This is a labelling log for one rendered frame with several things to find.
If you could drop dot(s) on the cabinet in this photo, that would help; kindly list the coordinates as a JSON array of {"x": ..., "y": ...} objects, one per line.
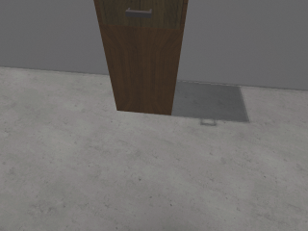
[{"x": 143, "y": 64}]

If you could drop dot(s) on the handle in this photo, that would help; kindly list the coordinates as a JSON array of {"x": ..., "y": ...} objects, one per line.
[{"x": 136, "y": 13}]

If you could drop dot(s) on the drawer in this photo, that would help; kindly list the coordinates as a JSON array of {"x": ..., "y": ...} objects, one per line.
[{"x": 166, "y": 14}]

